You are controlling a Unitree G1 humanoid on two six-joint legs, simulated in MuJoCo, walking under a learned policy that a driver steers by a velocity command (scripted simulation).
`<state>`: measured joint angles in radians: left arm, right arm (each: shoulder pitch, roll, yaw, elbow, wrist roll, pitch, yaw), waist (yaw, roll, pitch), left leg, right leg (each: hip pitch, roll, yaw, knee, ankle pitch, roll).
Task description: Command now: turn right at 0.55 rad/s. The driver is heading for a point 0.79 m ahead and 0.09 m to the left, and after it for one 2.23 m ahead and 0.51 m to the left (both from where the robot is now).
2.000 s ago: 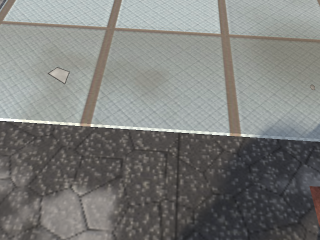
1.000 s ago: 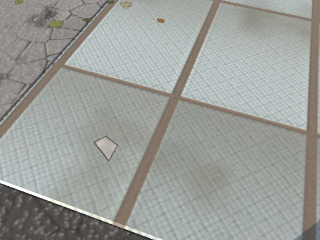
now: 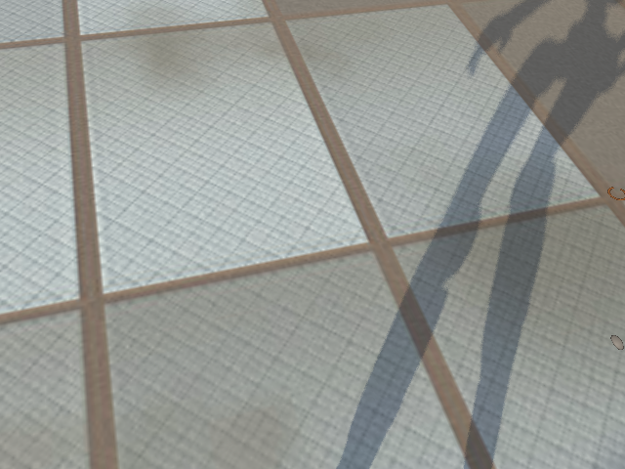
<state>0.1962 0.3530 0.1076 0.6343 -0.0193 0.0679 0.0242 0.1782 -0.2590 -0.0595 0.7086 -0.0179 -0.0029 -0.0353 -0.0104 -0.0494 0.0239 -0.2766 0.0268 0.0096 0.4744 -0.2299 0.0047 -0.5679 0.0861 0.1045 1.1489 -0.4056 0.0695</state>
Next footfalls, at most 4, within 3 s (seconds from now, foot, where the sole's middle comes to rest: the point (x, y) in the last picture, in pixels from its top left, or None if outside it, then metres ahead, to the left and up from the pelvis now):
0.24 right None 0.01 -0.14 -0.78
0.70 left None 0.33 0.09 -0.78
1.22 right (383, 403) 0.62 -0.18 -0.78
1.74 left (261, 301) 0.88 0.10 -0.78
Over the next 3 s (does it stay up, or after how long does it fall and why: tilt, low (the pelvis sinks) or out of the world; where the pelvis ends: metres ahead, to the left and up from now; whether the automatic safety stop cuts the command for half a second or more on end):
stays up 1.33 0.30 0.01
